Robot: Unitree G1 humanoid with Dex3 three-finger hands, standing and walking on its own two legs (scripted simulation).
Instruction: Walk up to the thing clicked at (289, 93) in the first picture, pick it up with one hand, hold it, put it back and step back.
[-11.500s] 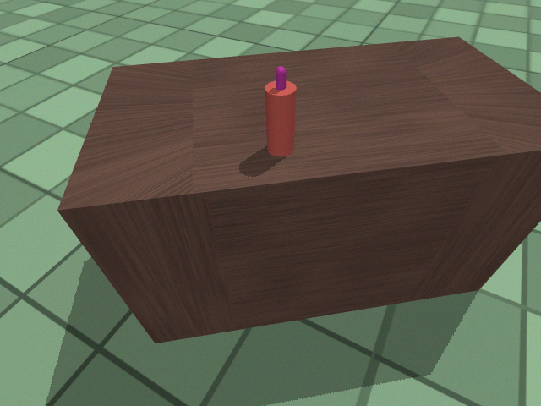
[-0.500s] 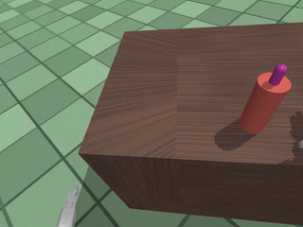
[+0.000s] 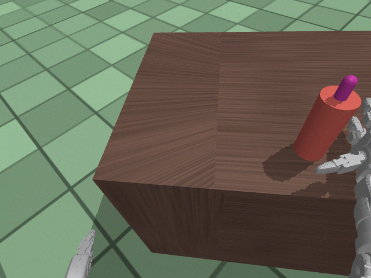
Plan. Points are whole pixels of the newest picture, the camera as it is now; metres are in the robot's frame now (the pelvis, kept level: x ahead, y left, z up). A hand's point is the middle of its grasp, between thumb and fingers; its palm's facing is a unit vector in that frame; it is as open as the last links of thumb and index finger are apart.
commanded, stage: close in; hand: right
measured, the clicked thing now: (326, 119) +0.44 -0.24 +0.12
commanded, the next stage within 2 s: rest palm in 0.06 s
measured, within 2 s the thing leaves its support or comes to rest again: leaves its support in 1.20 s
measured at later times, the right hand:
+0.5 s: hand (321, 131) +0.43 -0.24 +0.09, palm faces +0.25 +0.97 +0.04, open 17.1 cm
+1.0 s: hand (322, 134) +0.43 -0.24 +0.08, palm faces +0.26 +0.97 +0.04, open 9.9 cm
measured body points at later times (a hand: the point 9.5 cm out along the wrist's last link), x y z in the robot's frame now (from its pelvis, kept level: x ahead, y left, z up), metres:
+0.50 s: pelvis -0.01 +0.00 +0.00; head +0.04 -0.02 +0.44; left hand +0.14 +0.26 -0.04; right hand +0.41 -0.29 +0.09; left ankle -0.03 +0.14 -0.70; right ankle +0.04 -0.11 -0.70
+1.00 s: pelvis +0.00 +0.01 +0.00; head +0.05 -0.02 +0.45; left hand +0.16 +0.27 -0.03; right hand +0.41 -0.29 +0.08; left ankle -0.03 +0.14 -0.70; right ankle +0.04 -0.11 -0.70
